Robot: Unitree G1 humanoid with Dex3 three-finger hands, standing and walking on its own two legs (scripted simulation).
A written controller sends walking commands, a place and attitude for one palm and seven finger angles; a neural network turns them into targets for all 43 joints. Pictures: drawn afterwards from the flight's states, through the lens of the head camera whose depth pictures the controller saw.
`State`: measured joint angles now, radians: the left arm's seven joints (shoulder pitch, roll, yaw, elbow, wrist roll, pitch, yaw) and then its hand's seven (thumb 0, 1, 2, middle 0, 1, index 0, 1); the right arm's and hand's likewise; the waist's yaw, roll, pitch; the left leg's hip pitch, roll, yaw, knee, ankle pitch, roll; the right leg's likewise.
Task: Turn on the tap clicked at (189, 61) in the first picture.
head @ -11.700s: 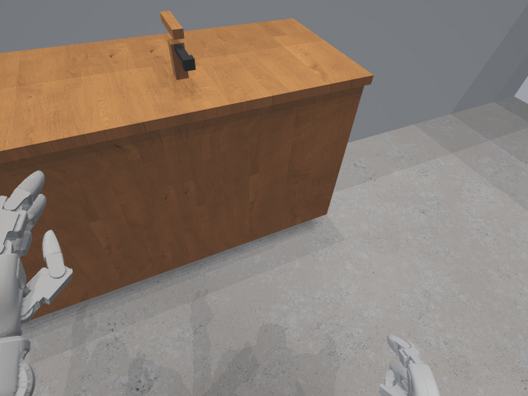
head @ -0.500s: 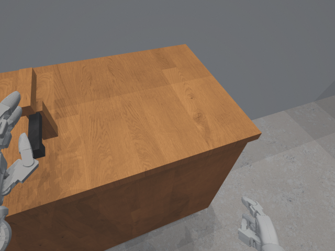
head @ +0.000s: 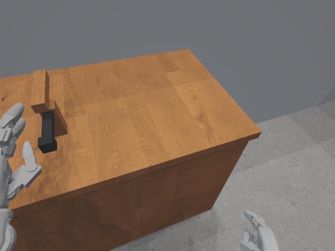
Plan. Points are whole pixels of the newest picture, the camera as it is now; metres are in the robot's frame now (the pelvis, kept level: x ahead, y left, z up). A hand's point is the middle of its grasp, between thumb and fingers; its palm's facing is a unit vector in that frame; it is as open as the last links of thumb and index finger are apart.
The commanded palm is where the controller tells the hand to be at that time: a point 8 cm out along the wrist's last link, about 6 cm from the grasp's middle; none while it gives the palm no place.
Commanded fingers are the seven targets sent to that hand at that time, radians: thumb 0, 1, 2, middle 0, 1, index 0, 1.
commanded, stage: come to a stop and stand still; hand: left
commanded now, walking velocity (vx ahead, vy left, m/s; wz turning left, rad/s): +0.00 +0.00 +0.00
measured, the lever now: (47, 144) +0.30 +0.29 +0.11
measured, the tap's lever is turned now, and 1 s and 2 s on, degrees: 0 0 0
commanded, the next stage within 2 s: look again from close up in 1.60 s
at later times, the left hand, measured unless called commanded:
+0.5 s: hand (17, 138) +0.24 +0.28 +0.20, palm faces +0.47 -0.74 -0.47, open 7.4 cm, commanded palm +0.15 +0.29 +0.17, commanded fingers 0.00 0.90 0.90 -0.20 -0.30 -0.20 -0.30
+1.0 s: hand (33, 166) +0.21 +0.25 +0.17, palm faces +0.38 -0.83 -0.41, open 7.4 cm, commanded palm +0.15 +0.29 +0.17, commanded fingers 0.00 0.90 0.90 -0.20 -0.30 -0.20 -0.30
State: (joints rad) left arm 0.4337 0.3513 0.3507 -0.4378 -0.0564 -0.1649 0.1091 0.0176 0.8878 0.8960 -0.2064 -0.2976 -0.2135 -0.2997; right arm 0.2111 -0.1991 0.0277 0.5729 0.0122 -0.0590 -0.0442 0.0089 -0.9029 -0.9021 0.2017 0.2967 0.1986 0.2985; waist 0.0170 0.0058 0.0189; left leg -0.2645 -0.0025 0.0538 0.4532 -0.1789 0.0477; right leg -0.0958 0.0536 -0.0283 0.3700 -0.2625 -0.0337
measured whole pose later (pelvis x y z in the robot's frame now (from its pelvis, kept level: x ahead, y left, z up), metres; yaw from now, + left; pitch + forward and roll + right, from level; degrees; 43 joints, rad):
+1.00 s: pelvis -0.01 +0.01 -0.01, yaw +0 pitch -1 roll -2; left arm 0.43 0.36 0.38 -0.49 -0.03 -0.21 0.10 0.02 0.89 0.90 -0.21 -0.30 -0.21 -0.30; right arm 0.20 -0.24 0.02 0.55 0.01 -0.07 -0.02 0.01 -0.90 -0.90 0.20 0.30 0.20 0.30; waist 0.00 0.02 0.08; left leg -0.31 0.00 0.05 0.55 -0.22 0.06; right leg -0.14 0.05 -0.04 0.46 -0.30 -0.02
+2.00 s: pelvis -0.01 +0.02 +0.00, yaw +1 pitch -1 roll -2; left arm 0.45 0.35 0.33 -0.47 -0.05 -0.16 0.10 0.02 0.89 0.90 -0.21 -0.30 -0.21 -0.30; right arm 0.19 -0.21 0.03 0.56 0.02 -0.08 -0.04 0.01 -0.90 -0.90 0.20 0.30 0.20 0.30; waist 0.02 0.02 0.06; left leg -0.28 -0.03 0.05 0.46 -0.17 0.08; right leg -0.11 0.03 -0.03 0.38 -0.26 0.00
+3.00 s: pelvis +0.00 -0.04 -0.01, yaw +1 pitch -2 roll -1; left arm 0.47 0.35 0.33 -0.46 -0.09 -0.14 0.10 0.02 0.89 0.90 -0.21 -0.30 -0.21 -0.30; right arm 0.19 -0.26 -0.01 0.57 0.05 -0.02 -0.04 0.01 -0.91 -0.90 0.20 0.30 0.20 0.30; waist 0.01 0.05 0.06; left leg -0.30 0.03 -0.01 0.56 -0.23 0.03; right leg -0.11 0.09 -0.07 0.46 -0.32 -0.08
